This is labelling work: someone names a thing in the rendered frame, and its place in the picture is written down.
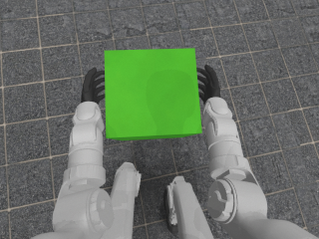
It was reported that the robot left hand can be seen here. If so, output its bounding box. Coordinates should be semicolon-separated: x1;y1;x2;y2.
81;67;106;104

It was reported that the left robot shin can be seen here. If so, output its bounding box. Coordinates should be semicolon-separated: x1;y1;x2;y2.
114;162;137;181

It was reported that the robot shin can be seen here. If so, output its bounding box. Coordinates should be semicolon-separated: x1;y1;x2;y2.
169;175;192;224
114;162;137;181

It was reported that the right robot shin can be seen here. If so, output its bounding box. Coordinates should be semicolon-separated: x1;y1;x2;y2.
169;175;192;224

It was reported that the carton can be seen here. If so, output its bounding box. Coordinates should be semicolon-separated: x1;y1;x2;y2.
104;48;202;141

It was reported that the right robot upper arm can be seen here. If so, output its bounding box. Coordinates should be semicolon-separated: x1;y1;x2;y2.
206;177;319;239

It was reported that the robot left forearm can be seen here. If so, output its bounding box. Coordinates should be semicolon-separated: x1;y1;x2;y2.
52;102;106;230

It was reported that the robot right hand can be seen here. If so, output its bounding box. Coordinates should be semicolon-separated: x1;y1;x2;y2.
196;65;221;105

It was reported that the left robot upper arm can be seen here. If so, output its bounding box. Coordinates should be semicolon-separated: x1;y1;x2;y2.
31;187;115;239

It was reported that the robot right forearm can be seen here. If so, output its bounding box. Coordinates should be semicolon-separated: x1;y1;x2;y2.
201;97;261;188

